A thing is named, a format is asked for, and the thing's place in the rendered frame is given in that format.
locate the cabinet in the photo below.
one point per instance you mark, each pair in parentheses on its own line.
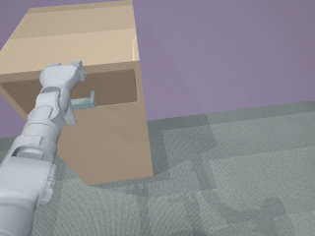
(109,143)

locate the left robot hand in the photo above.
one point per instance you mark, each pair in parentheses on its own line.
(67,76)

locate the robot left upper arm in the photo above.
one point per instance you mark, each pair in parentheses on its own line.
(25,184)

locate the drawer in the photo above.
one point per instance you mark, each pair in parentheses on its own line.
(110,87)

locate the left robot forearm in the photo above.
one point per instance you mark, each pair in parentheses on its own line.
(40,136)

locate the handle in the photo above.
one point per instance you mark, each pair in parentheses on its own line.
(84,103)

